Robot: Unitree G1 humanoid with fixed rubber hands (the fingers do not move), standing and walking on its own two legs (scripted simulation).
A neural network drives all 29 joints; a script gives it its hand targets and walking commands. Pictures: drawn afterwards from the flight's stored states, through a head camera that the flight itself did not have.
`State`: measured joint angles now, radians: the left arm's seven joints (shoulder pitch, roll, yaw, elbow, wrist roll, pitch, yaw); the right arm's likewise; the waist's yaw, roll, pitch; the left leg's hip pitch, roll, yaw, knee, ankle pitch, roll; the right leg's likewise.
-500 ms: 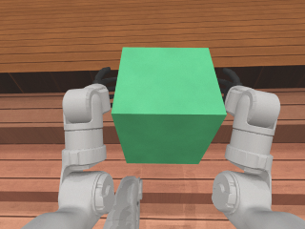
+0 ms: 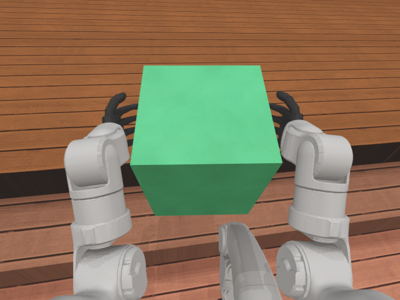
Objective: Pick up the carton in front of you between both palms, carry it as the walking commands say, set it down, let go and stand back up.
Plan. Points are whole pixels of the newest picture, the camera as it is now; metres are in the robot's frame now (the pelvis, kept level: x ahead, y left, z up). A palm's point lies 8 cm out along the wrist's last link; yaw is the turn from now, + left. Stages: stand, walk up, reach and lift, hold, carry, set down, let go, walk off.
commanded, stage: carry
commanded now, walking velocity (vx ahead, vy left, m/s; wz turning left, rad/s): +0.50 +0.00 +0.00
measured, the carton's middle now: (202, 148) +0.38 -0.02 +0.11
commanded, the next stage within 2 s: none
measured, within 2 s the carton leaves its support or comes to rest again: neither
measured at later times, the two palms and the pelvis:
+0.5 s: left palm out of the picture +0.62 +0.16 +0.35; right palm out of the picture +0.64 -0.14 +0.34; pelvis +0.27 +0.00 +0.15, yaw +0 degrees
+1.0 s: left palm out of the picture +0.92 +0.19 +0.48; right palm out of the picture +0.90 -0.11 +0.50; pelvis +0.56 +0.06 +0.32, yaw +0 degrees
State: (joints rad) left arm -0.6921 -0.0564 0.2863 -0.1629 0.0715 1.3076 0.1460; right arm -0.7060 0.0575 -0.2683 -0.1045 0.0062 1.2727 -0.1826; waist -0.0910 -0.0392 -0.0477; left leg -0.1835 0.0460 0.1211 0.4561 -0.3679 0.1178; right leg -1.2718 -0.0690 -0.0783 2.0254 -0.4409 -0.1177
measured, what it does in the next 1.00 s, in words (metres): climbs: right foot 0.16 m higher, then left foot 0.16 m higher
